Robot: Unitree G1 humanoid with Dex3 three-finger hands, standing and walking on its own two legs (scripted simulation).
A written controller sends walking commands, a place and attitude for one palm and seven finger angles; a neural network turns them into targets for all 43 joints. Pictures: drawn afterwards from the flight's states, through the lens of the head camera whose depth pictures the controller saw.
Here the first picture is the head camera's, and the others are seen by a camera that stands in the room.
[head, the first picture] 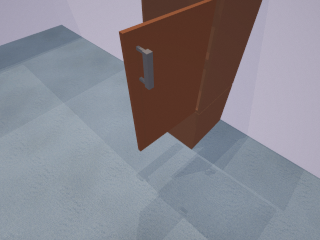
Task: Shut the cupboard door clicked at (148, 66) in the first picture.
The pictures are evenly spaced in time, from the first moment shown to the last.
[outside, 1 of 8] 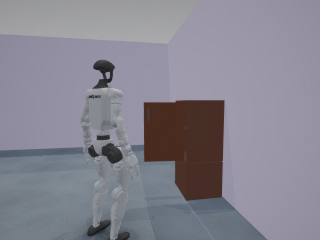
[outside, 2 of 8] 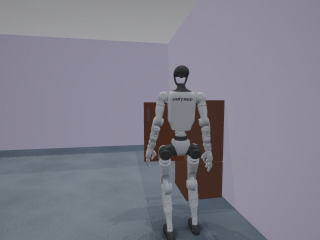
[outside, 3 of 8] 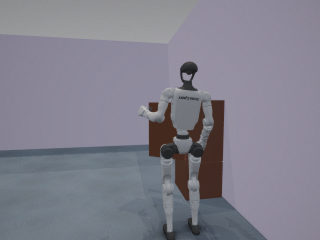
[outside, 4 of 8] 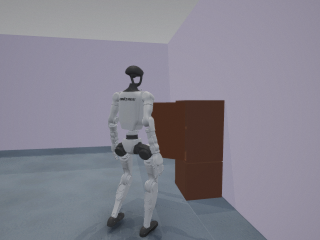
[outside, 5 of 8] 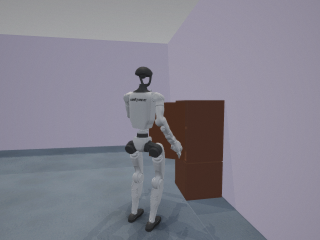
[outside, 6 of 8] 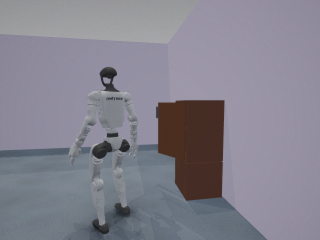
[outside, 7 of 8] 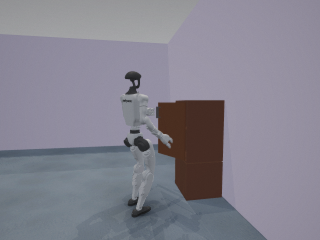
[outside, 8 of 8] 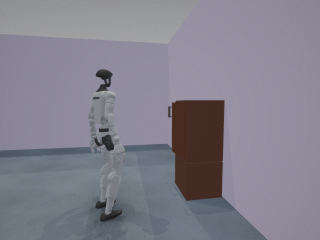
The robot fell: no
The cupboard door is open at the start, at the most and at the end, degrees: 85 85 4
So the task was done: yes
